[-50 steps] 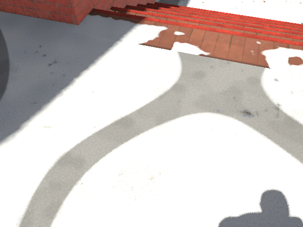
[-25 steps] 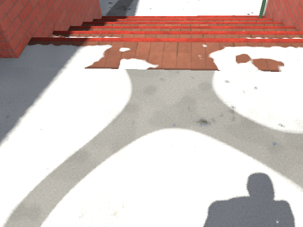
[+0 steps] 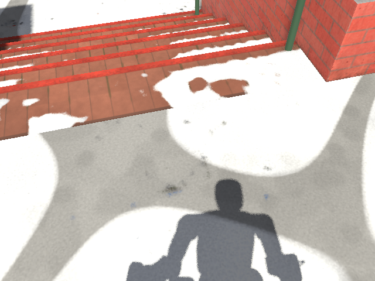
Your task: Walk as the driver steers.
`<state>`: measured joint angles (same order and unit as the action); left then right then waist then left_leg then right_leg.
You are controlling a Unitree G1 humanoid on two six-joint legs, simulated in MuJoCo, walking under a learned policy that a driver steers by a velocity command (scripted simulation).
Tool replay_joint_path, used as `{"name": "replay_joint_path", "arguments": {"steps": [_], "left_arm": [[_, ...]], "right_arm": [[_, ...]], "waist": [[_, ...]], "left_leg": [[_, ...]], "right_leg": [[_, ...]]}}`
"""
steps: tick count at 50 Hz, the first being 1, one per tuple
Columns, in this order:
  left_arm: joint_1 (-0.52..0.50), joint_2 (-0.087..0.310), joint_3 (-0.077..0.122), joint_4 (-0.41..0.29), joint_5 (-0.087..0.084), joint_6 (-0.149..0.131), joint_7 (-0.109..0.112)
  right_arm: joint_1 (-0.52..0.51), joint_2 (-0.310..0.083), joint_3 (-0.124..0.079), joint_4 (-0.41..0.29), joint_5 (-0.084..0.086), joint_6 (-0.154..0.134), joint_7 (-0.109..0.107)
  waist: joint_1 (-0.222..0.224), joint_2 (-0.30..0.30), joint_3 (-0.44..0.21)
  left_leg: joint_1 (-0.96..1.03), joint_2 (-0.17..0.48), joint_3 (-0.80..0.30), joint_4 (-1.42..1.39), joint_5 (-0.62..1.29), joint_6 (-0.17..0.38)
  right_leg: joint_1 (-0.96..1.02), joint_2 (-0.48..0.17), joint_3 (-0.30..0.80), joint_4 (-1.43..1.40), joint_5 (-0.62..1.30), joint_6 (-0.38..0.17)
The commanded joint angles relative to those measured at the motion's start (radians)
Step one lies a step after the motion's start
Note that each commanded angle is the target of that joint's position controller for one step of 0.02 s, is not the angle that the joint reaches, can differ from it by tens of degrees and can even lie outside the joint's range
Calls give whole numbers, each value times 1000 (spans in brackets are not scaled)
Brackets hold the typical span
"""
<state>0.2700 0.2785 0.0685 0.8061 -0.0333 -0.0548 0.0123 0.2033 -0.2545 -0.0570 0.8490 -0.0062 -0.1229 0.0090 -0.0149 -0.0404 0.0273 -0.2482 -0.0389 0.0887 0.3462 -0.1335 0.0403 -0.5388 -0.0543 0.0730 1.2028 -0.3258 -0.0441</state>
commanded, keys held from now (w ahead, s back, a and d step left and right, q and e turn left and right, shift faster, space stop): w+e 0.36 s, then w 0.06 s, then w+q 0.58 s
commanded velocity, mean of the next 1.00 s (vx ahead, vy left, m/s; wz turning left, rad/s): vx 0.50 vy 0.00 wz -0.13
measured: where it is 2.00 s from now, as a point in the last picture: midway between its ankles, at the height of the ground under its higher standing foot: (206, 145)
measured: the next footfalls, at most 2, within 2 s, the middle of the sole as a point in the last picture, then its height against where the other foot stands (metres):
right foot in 0.34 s outside the picture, level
left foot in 0.90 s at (206, 222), level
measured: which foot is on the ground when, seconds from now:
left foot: down 0.00-0.34, up 0.36-0.88, down 0.90-1.00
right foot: up 0.00-0.32, down 0.34-0.92, up 0.94-1.00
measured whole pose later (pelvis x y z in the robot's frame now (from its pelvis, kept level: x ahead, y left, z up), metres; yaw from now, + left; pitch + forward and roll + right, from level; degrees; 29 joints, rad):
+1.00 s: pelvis +0.57 -0.11 -0.02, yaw -2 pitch +3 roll +0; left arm 0.29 0.28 0.04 0.78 -0.01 -0.10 0.00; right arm 0.16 -0.29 -0.06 0.69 0.02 -0.07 0.05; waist 0.00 0.00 0.04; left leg -0.46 -0.09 0.03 0.59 -0.17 0.11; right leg -0.29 0.01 0.02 1.22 -0.44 -0.01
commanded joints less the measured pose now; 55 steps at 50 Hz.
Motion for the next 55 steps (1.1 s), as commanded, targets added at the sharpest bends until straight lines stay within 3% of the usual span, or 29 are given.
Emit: {"name": "replay_joint_path", "arguments": {"steps": [1, 4, 8, 12, 14, 15, 16, 17, 18, 19, 20, 21, 22, 23, 25, 28, 34, 39, 42, 44, 45, 46, 47, 48, 49, 50, 51, 52, 55], "left_arm": [[33, 6, 1, -82, 4, 10, -1], [-34, 19, -1, -124, 12, 8, -9], [-173, 14, -12, -174, 11, -5, -40], [-271, 31, -10, -239, 7, 2, -64], [-253, 57, 2, -258, 11, 6, -71], [-191, 83, 17, -251, 13, 8, -70], [-38, 124, 44, -211, 12, 9, -66], [161, 206, 85, -159, 9, 16, -48], [162, 349, 108, -164, 2, 13, -37], [202, 268, 80, -197, 11, -3, -39], [179, 194, 58, -175, 25, -16, -44], [116, 160, 46, -180, 21, -20, -44], [27, 115, 30, -195, 23, -20, -43], [-22, 85, 18, -206, 35, -24, -42], [-38, 90, 16, -194, 37, -38, -42], [0, 114, 22, -152, 41, -57, -32], [40, 124, 19, -98, 45, -60, -14], [89, 135, 25, -45, 34, -40, -6], [59, 164, 31, -48, 30, -16, 8], [38, 192, 36, -59, 30, 1, 23], [22, 192, 33, -65, 26, 3, 28], [49, 139, 10, -90, 49, -13, 28], [148, 29, -26, -121, 54, -46, 4], [51, 132, -8, -130, 26, -83, -18], [-35, 144, -7, -164, -4, -98, -26], [-68, 126, -12, -175, 11, -103, -20], [-78, 137, -2, -174, 37, -96, -11], [-55, 136, 1, -178, 44, -83, -11], [-28, 103, -5, -179, 54, -53, -2]], "right_arm": [[-14, -105, -26, -35, 6, -22, 4], [4, -143, -38, -22, 2, -16, -1], [34, -172, -40, -16, 9, 1, -6], [89, -213, -49, 2, 29, 26, -8], [86, -238, -56, 1, 34, 43, -12], [79, -250, -59, -3, 35, 51, -16], [64, -246, -57, -11, 35, 62, -22], [79, -209, -41, -28, 17, 62, -28], [172, -55, 9, -95, -23, 35, -13], [98, -121, 5, -102, 16, -11, 3], [8, -180, -13, -119, 58, -27, 11], [-3, -163, -4, -120, 50, -32, 7], [1, -160, -6, -100, 30, -25, 0], [29, -162, -12, -88, 24, -9, 1], [68, -136, -12, -70, 24, 23, 5], [14, -106, -6, -84, 18, 48, -2], [-126, -74, 3, -122, 27, 40, 18], [-221, -58, 13, -186, 26, 33, 52], [-201, -75, 6, -217, 25, 33, 71], [-52, -130, -23, -200, 25, 41, 67], [102, -183, -51, -170, 26, 43, 55], [240, -279, -76, -153, 23, 53, 31], [208, -308, -77, -174, 25, 45, 33], [224, -231, -60, -175, 26, 49, 31], [187, -189, -49, -181, 23, 49, 26], [121, -177, -44, -193, 25, 49, 27], [66, -145, -35, -210, 24, 48, 25], [42, -141, -31, -227, 13, 50, 21], [38, -162, -38, -223, 16, 46, 8]], "waist": [[24, 95, -16], [13, 84, -8], [-37, 84, 15], [-62, 94, 47], [-32, 115, 28], [10, 131, -18], [96, 116, -95], [176, 41, -198], [64, -263, -276], [128, -175, -445], [141, -97, -306], [99, -31, -222], [54, 23, -163], [17, 2, -144], [-11, -2, -123], [-1, 10, -56], [68, -7, 17], [107, 2, 61], [70, -32, 18], [-15, -72, -94], [-103, -44, -173], [-138, 114, -288], [-32, 333, -423], [-110, 195, -432], [-103, 135, -284], [-52, 13, -167], [-18, -4, -121], [14, 29, -97], [41, 60, -71]], "left_leg": [[82, 305, -225, -230, 92, 185], [116, 304, -125, -236, 175, 182], [142, 272, 7, -208, 197, 138], [262, 321, 37, -164, 190, 106], [310, 335, 68, -66, 408, 85], [314, 327, 94, 47, 584, 71], [271, 293, 132, 252, 699, 46], [51, 253, 139, 551, 542, 0], [-437, 66, 91, 937, -360, -66], [-550, 29, -156, 1077, -454, -48], [-630, 80, -168, 1078, -352, -22], [-596, 127, -159, 998, -261, -8], [-520, 172, -153, 922, -205, -13], [-435, 201, -162, 876, -171, -16], [-371, 206, -147, 830, -130, -31], [-437, 203, -148, 726, 1, -54], [-453, 137, -136, 392, 301, -36], [-540, 109, -101, 271, 213, 2], [-465, 56, -25, 252, 57, 46], [-242, -23, 30, 259, -21, 91], [4, -40, 2, 194, 54, 131], [318, 161, -293, 194, 140, 208], [646, 385, -881, 62, 7, 423], [660, 357, -865, -9, -103, 372], [535, 322, -707, -19, -88, 323], [356, 281, -600, -36, 17, 292], [240, 245, -525, -53, 119, 274], [152, 223, -495, -78, 178, 277], [25, 186, -411, -110, 303, 282]], "right_leg": [[-139, -94, 40, -39, 61, 5], [-193, -100, 36, -166, 199, 20], [-140, -74, -45, -404, 371, 13], [-143, -51, -93, -521, 281, -18], [-80, -5, -138, -552, 170, -53], [18, 40, -172, -566, 129, -75], [216, 99, -202, -627, 166, -107], [541, 66, -88, -636, 194, -158], [897, -217, 480, -719, 74, -334], [964, -307, 783, -902, -39, -392], [888, -279, 624, -908, 55, -326], [738, -243, 484, -895, 153, -289], [586, -211, 361, -897, 276, -255], [482, -184, 288, -922, 357, -241], [392, -164, 204, -974, 436, -240], [369, -152, 88, -1029, 498, -225], [440, -126, -78, -1073, 421, -141], [630, -190, -122, -1013, 517, -128], [687, -202, -161, -882, 865, -98], [669, -183, -194, -657, 1182, -68], [555, -144, -222, -437, 1123, -33], [293, -75, -231, -101, 672, 7], [-118, 155, -75, 247, -230, 69], [-226, 88, 85, 283, -201, 37], [-266, 45, 63, 229, -126, 21], [-243, 3, 41, 126, -69, 21], [-187, -28, 32, 37, -35, 31], [-130, -41, 30, 6, -17, 42], [-89, -47, -3, -127, 23, 91]]}}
